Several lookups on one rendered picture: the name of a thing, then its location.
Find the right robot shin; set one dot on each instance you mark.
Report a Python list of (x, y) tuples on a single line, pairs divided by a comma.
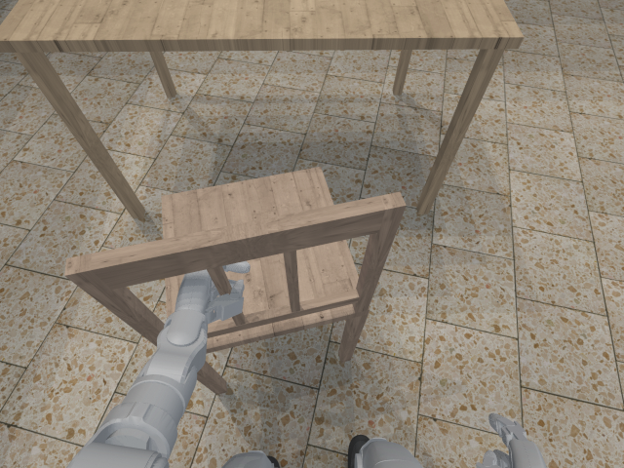
[(373, 440)]

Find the left robot hand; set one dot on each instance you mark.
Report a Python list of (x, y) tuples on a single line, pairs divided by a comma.
[(198, 292)]

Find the right robot thigh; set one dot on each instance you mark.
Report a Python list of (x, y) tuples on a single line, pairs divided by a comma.
[(381, 454)]

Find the robot left upper arm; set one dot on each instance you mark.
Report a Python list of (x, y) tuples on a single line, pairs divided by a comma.
[(101, 455)]

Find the chair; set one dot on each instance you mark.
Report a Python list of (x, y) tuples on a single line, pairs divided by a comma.
[(287, 228)]

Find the right robot hand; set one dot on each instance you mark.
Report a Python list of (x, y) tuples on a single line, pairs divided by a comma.
[(522, 452)]

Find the robot left forearm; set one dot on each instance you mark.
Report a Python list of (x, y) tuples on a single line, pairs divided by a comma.
[(150, 413)]

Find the table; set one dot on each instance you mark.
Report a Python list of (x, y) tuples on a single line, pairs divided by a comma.
[(35, 27)]

